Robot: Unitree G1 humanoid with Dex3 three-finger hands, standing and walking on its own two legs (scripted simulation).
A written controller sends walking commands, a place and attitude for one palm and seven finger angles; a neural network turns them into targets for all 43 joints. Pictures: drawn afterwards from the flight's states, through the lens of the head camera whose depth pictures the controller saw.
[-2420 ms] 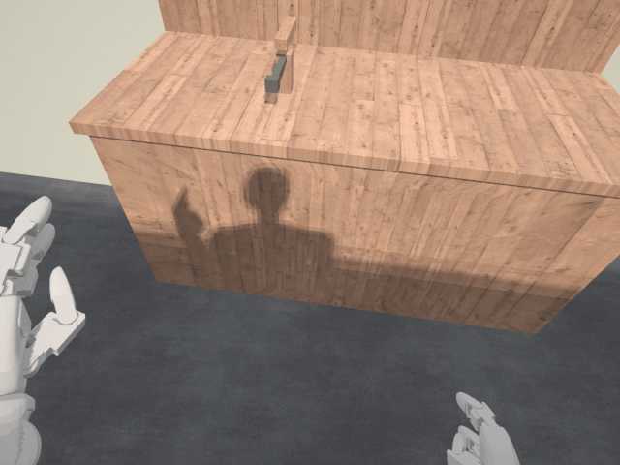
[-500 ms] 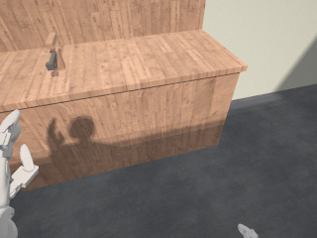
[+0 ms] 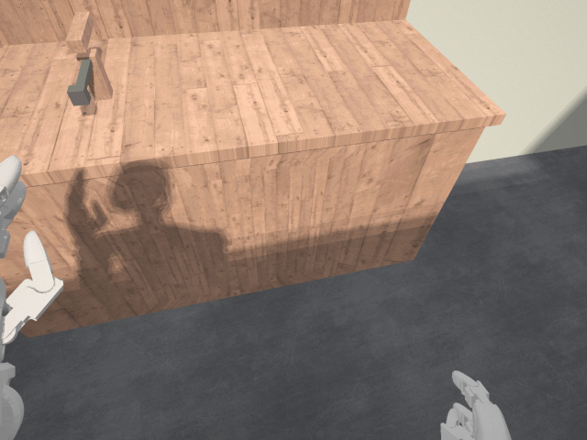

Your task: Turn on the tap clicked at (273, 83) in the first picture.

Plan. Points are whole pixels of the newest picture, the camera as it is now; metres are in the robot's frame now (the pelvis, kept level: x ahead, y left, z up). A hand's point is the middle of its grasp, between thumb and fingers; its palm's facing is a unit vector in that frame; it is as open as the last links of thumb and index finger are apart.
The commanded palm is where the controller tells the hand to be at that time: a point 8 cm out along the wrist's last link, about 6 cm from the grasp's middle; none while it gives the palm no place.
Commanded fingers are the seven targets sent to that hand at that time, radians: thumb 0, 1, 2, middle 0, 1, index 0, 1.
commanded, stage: take the last steps up to it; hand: left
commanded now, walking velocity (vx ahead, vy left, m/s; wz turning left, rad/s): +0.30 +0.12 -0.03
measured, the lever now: (79, 95) +0.64 +0.45 +0.10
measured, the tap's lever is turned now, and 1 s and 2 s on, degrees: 0 0 0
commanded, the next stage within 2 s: come to a stop and stand still in 0.70 s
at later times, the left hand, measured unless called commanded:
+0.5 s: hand (111, 200) +0.33 +0.24 +0.17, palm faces +0.38 -0.81 -0.45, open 7.4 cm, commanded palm +0.27 +0.29 +0.19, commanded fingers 0.00 0.90 0.90 -0.20 -0.30 -0.20 -0.30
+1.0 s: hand (88, 134) +0.41 +0.29 +0.20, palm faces +0.33 -0.86 -0.40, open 7.4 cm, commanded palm +0.36 +0.34 +0.19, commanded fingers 0.00 0.90 0.90 -0.20 -0.30 -0.20 -0.30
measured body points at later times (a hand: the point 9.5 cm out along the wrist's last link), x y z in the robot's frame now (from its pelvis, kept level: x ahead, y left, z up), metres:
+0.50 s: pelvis +0.11 +0.00 +0.01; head +0.15 -0.02 +0.46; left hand +0.31 +0.28 +0.19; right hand +0.27 -0.25 -0.10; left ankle +0.14 +0.17 -0.64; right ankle +0.12 -0.08 -0.73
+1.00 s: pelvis +0.19 +0.06 +0.01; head +0.22 +0.08 +0.46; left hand +0.38 +0.33 +0.22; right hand +0.35 -0.12 -0.08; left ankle +0.22 +0.16 -0.73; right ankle +0.20 -0.04 -0.69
